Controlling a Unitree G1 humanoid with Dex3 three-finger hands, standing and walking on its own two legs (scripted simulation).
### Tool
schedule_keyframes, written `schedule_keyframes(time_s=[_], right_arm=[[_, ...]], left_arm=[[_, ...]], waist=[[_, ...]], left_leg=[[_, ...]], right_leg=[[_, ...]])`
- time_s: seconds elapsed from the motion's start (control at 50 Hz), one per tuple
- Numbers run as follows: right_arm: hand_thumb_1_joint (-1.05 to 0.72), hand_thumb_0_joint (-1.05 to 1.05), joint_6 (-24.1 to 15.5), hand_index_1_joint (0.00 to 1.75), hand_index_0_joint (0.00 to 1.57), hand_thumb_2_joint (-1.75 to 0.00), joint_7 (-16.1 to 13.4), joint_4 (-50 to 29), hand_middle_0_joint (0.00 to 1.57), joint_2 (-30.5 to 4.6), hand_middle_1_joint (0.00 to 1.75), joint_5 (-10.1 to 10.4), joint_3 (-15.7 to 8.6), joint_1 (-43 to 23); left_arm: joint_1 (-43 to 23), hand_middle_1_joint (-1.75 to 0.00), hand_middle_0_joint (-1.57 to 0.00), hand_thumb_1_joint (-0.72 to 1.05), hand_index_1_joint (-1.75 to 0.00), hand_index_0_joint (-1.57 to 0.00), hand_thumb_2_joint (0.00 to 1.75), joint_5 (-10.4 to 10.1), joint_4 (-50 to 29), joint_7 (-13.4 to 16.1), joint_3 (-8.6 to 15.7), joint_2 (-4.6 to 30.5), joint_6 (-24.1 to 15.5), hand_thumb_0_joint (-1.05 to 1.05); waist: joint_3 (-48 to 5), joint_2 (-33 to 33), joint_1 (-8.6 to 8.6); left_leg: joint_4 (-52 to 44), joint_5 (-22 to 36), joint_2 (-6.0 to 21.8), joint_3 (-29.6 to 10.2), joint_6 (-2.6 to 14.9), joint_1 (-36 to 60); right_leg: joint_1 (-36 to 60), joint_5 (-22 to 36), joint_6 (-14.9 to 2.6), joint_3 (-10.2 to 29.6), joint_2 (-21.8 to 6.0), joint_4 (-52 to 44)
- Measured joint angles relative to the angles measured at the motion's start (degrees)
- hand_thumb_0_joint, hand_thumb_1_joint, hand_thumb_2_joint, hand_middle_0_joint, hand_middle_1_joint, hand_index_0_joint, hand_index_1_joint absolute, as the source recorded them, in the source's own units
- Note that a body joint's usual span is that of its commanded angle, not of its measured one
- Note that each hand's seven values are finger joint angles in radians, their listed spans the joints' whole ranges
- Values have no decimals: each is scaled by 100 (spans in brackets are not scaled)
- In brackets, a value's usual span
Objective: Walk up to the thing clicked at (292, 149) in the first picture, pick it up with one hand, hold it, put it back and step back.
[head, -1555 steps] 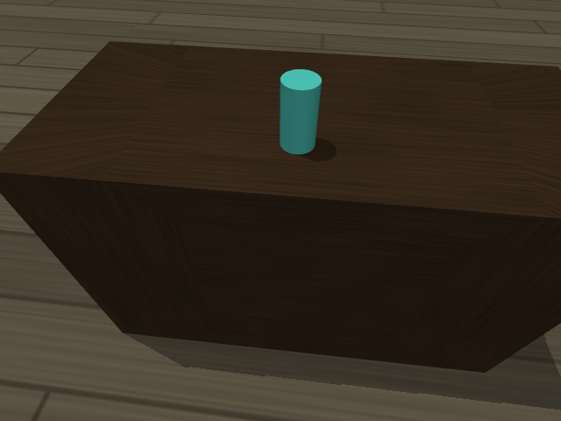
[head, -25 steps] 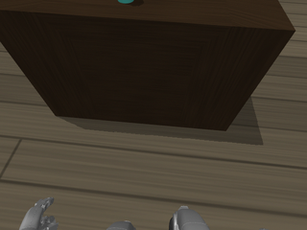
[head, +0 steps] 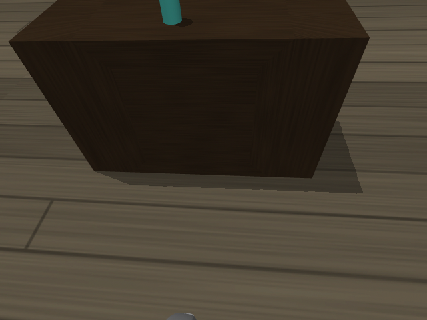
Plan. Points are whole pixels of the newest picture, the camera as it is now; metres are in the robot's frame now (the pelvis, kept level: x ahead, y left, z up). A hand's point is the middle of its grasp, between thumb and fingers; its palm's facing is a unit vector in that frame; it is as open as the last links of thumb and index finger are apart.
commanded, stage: step back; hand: left
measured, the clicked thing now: (169, 0) +1.13 +0.22 +0.11
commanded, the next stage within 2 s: stand in 0.92 s
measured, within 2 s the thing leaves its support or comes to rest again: neither
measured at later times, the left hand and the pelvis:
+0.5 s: hand out of the picture +0.09 +0.26 -0.14, palm faces +0.06 -0.92 -0.39, open 7.4 cm; pelvis +0.02 +0.00 +0.00, yaw +3 degrees
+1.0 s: hand out of the picture +0.12 +0.29 -0.14, palm faces +0.04 -0.94 -0.35, open 7.4 cm; pelvis +0.04 +0.02 +0.01, yaw +2 degrees
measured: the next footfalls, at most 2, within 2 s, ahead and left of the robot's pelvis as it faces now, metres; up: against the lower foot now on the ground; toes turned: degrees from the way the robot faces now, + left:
left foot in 0.08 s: +0.04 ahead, +0.14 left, +0.00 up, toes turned +1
left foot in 0.60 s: +0.10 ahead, +0.15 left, +0.00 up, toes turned +5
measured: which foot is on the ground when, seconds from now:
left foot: up 0.00-0.06, down 0.08-0.34, up 0.36-0.58, down 0.60-1.00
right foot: down 0.00-1.00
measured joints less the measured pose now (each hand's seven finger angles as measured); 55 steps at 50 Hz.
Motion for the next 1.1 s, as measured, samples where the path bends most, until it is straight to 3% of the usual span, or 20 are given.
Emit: schedule_keyframes(time_s=[0.06, 0.12, 0.18, 0.24, 0.3, 0.34, 0.36, 0.42, 0.46, 0.56, 0.62, 0.66, 0.76, 0.94, 1.1], right_arm=[[-90, 1, -42, 30, 21, -90, 51, 209, 20, 46, 30, -38, 0, 167], [-90, 1, -166, 30, 21, -90, 48, 343, 20, 207, 30, -52, -20, 136], [-90, 1, -308, 30, 21, -90, 83, 269, 21, 331, 30, -49, -4, 132], [-90, 1, -395, 30, 21, -90, 82, 172, 21, 398, 30, -52, 36, 135], [-90, 1, -384, 30, 21, -90, 89, 137, 21, 368, 31, -46, 49, 78], [-90, 1, -324, 30, 21, -90, 75, 130, 21, 305, 31, 2, 56, 42], [-90, 1, -281, 30, 21, -90, 48, 139, 21, 273, 31, 31, 60, 31], [-90, 1, -187, 30, 21, -90, -38, 224, 21, 260, 30, 54, 72, -7], [-90, 1, -210, 30, 21, -90, -44, 247, 21, 214, 30, 57, 73, -30], [-90, 1, -296, 30, 21, -90, -14, 309, 20, 163, 30, 30, 67, -108], [-90, 1, -341, 30, 21, -90, -45, 388, 20, 194, 30, 4, 48, -213], [-90, 1, -346, 30, 21, -90, -58, 442, 20, 272, 30, 5, 78, -304], [-90, 1, -286, 30, 21, -90, -36, 565, 20, 422, 30, 74, 209, -596], [-90, 1, -307, 30, 21, -90, 1, 777, 21, 518, 30, 109, 290, -1070], [-90, 1, -393, 30, 21, -90, 29, 890, 21, 496, 30, 123, 307, -1110]], left_arm=[[-60, -30, -21, 90, -30, -20, 90, -22, -66, -18, 20, 90, -33, 0], [-156, -30, -21, 90, -30, -20, 90, -77, -75, -13, 8, 212, 19, 0], [-202, -30, -21, 90, -30, -20, 90, -138, 72, -20, -18, 229, 100, 0], [-273, -30, -21, 91, -30, -20, 90, -161, 127, -50, -16, 235, 87, 0], [-356, -30, -21, 91, -30, -20, 90, -163, 137, -81, -3, 196, -18, 0], [-438, -30, -21, 91, -30, -20, 90, -140, 153, -62, 6, 140, -109, 0], [-482, -30, -21, 91, -30, -20, 90, -111, 153, -45, 9, 93, -150, 0], [-544, -30, -21, 91, -30, -20, 90, -73, 106, -36, -18, -7, -218, 0], [-556, -30, -21, 91, -30, -20, 90, -89, 88, -23, -53, -79, -243, 0], [-595, -30, -21, 90, -30, -20, 90, -116, 138, -19, -130, -81, -227, 0], [-667, -30, -21, 90, -30, -20, 90, -182, 171, 1, -146, -17, -131, 0], [-717, -30, -21, 90, -30, -20, 90, -253, 216, 22, -150, 19, -45, 0], [-806, -30, -21, 91, -30, -20, 90, -247, 449, 32, -184, 49, -21, 0], [-1013, -30, -21, 91, -30, -20, 90, -244, 747, 18, -252, 0, -74, 0], [-1099, -30, -21, 91, -30, -20, 90, -261, 959, -18, -353, -59, -99, 0]], waist=[[-27, -28, -26], [99, -301, -20], [18, -371, -101], [-42, -384, -184], [-55, -324, -249], [-36, -202, -258], [-39, -107, -264], [-88, -98, -185], [-68, -79, -145], [-4, -115, -113], [99, -219, -136], [125, -329, -97], [66, -254, -113], [-1, -245, -111], [-24, -261, -129]], left_leg=[[-948, -165, 149, 234, 6, 536], [-1888, 817, 4, 465, 74, 1012], [-1860, 779, 12, 503, 185, 1006], [-1927, 770, 95, 496, 207, 1066], [-1865, 714, 202, 476, 114, 1087], [-1575, 538, 325, 414, 22, 1021], [-1339, 414, 371, 298, 80, 927], [-346, -332, 153, 81, 171, 501], [-40, -285, 117, 99, 177, 301], [-934, 106, 317, 404, 133, 360], [-1761, 1168, 293, 596, 110, 651], [-1699, 1079, 249, 689, 86, 653], [-1634, 909, 427, 663, 60, 665], [-2200, 1151, 384, 740, 104, 965], [-2830, 1461, 319, 803, 121, 1353]], right_leg=[[-63, -42, 39, -166, -99, 85], [-126, -147, 144, -106, -336, 344], [-342, -768, 42, 38, -193, 922], [-524, -944, -14, 37, -88, 1269], [-420, -691, 4, -71, -66, 653], [-201, 120, -6, -176, 34, 39], [-169, 341, -16, -255, 103, 5], [-136, 200, -78, -313, 77, 61], [-24, 212, -68, -331, 40, -77], [63, 145, 16, -357, -66, -126], [-17, -85, 114, -340, -189, 216], [-48, -142, 155, -235, -239, 289], [164, 42, 173, -250, -49, -136], [473, 351, 236, -194, -76, -774], [811, 640, 284, -152, -126, -1333]])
